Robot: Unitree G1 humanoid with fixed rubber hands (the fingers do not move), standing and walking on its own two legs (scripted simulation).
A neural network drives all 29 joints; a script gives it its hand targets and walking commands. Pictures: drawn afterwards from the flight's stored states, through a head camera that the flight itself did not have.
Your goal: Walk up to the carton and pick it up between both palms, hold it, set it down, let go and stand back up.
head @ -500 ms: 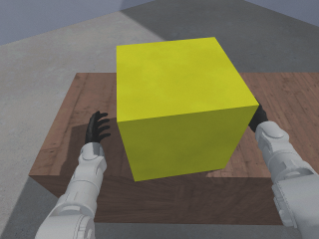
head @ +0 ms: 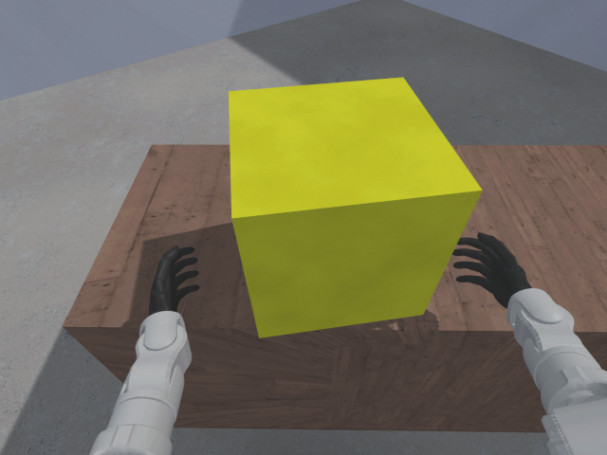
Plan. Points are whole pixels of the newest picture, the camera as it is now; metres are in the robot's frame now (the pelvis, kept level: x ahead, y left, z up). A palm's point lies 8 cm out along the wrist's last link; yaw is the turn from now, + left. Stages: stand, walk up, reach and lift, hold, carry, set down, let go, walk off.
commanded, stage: set down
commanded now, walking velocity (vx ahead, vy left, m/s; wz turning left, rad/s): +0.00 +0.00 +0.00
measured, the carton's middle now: (330, 208) +0.51 -0.02 +0.04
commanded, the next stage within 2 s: none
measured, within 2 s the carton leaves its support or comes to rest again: neither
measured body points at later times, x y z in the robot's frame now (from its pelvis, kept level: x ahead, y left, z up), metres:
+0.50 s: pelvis +0.00 -0.01 +0.00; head +0.04 -0.02 +0.45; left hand +0.29 +0.22 +0.03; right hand +0.33 -0.28 +0.00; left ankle +0.05 +0.17 -0.74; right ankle +0.02 -0.12 -0.74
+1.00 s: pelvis +0.00 -0.01 +0.00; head +0.03 -0.01 +0.45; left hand +0.23 +0.21 +0.02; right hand +0.27 -0.30 -0.01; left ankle +0.05 +0.17 -0.74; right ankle +0.02 -0.12 -0.74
